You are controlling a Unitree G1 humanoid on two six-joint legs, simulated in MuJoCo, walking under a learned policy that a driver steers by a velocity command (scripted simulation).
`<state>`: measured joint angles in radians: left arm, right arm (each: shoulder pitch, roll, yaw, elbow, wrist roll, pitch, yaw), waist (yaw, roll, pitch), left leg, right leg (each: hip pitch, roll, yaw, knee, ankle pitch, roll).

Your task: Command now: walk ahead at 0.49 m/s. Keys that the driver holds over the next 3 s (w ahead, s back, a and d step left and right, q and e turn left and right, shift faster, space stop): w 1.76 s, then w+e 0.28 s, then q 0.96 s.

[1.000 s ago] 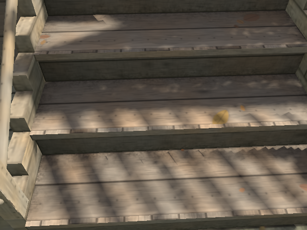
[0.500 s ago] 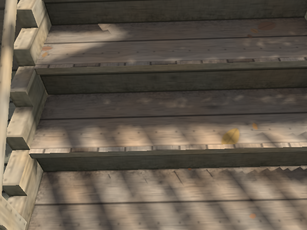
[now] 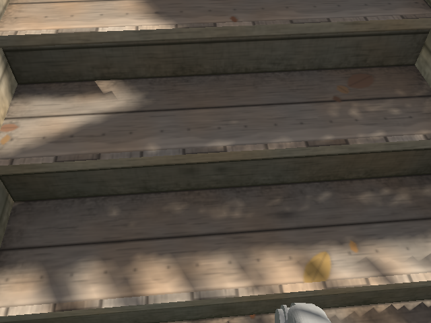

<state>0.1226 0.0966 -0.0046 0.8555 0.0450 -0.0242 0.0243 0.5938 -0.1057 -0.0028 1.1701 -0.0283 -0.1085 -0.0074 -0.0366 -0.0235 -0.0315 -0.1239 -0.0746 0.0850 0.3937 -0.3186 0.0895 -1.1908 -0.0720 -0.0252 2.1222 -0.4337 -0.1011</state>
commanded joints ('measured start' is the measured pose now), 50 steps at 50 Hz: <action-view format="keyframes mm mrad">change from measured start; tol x64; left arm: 1 -306 -40 -46 -248 -17 -33 13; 30 550 139 25 291 -49 -100 22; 50 -105 -66 -20 -260 -17 -18 2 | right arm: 1 61 -96 5 -3 -4 -17 -12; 30 -776 43 72 -667 9 80 0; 50 -100 -126 -29 -114 6 -42 19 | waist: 1 2 30 224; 50 40 88 126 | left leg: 1 44 341 -299 -246 -94 130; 9 153 311 -51 213 1891 93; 11 -414 -14 -99 1002 286 -12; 24 -1256 30 -73 1872 14 69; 34 -338 -38 176 772 -169 105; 38 -89 369 -1108 -149 -807 306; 50 -187 273 -294 -167 79 118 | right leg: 1 -428 -21 12 59 -101 -29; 8 817 146 -210 -850 60 -58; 11 1259 -275 743 -1585 202 -263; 30 1068 -115 71 -2134 534 -86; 34 1221 -189 -23 -1691 1930 -117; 38 480 137 148 -287 340 1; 50 -226 57 -24 115 151 -34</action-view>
